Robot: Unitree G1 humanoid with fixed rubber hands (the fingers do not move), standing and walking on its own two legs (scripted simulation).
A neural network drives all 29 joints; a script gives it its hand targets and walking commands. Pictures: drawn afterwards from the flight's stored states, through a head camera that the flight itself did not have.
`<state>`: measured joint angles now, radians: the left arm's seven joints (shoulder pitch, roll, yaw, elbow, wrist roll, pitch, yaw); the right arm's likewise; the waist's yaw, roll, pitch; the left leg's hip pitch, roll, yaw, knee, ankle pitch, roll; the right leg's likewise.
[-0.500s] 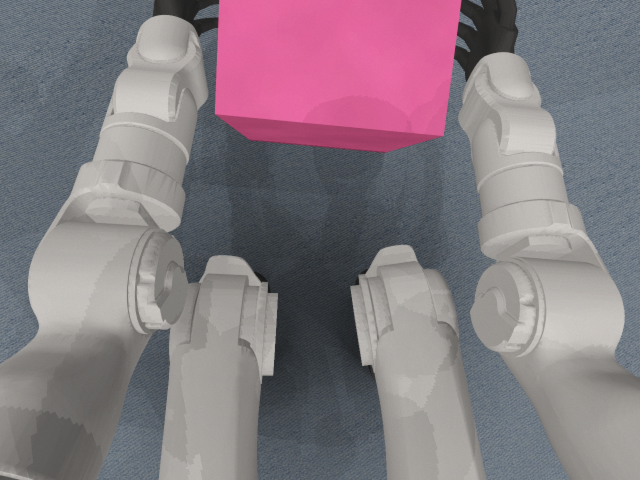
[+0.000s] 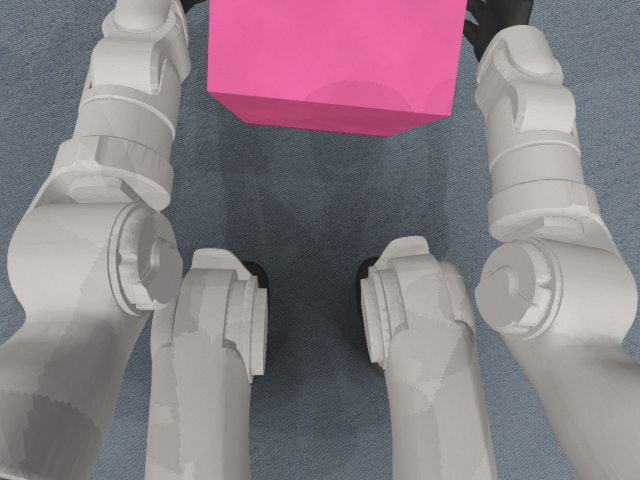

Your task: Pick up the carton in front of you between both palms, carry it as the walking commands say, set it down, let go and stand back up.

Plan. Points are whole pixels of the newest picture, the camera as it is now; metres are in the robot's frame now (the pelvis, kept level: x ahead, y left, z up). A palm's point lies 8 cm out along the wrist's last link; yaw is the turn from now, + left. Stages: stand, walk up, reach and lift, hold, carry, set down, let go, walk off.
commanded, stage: set down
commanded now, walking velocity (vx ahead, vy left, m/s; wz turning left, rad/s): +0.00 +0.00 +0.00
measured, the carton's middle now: (330, 29) +0.55 -0.03 -0.24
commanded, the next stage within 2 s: let go in 1.44 s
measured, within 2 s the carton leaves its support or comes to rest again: neither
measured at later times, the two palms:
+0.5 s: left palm out of the picture +0.57 +0.16 -0.16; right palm (539, 21) +0.53 -0.22 -0.16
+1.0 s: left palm out of the picture +0.58 +0.16 +0.01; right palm out of the picture +0.54 -0.22 +0.01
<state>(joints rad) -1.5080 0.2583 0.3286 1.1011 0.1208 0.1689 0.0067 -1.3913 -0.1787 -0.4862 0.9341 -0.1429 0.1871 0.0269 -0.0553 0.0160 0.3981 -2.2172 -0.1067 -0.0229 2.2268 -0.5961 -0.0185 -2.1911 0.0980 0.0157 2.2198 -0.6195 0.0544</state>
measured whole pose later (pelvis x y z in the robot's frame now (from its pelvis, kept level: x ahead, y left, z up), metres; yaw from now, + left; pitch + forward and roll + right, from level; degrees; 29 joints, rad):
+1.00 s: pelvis +0.01 +0.00 +0.11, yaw -1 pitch +46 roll -1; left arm -1.34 0.36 0.18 0.98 -0.07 0.18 0.08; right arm -1.24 -0.28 -0.28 0.88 0.11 0.17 -0.09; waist -0.06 0.01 0.03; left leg -2.08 -0.06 -0.02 1.79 -0.52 0.00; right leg -2.08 0.05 0.01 1.78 -0.52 0.01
